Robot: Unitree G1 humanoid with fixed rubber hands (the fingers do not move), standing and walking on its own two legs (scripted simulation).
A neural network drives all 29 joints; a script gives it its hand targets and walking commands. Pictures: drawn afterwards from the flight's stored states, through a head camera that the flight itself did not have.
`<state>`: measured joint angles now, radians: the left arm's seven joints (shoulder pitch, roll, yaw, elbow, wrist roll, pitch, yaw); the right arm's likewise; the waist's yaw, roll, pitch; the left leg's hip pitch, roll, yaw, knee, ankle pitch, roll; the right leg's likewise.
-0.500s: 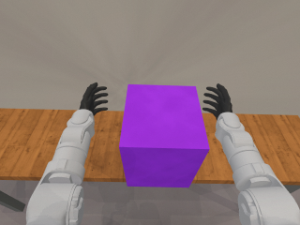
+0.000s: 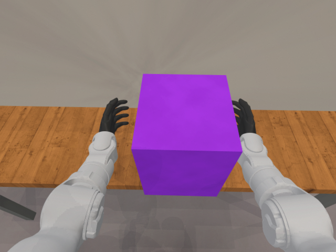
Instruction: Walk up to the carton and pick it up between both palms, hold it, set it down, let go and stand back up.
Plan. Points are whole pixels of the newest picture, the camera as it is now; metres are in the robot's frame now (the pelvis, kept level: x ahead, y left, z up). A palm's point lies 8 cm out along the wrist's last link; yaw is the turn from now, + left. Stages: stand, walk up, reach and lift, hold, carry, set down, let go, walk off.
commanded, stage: reach and lift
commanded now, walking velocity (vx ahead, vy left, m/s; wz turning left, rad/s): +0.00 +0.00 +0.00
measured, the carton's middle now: (182, 139) +0.41 -0.01 +0.02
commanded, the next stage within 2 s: none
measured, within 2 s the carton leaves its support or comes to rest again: neither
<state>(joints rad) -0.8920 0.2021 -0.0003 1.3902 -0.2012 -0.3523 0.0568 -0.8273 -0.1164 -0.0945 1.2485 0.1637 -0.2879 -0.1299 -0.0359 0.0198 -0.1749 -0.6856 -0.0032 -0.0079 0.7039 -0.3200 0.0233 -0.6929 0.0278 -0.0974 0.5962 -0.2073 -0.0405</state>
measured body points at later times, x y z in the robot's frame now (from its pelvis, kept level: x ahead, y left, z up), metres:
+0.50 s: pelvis -0.02 -0.02 +0.00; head +0.07 +0.00 +0.44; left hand +0.44 +0.14 +0.04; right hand +0.42 -0.16 +0.05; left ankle +0.00 +0.10 -0.72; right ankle +0.04 -0.10 -0.72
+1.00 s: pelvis +0.02 +0.00 +0.02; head +0.09 +0.01 +0.47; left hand +0.43 +0.14 +0.04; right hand +0.41 -0.15 +0.05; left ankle +0.00 +0.09 -0.72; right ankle +0.04 -0.10 -0.72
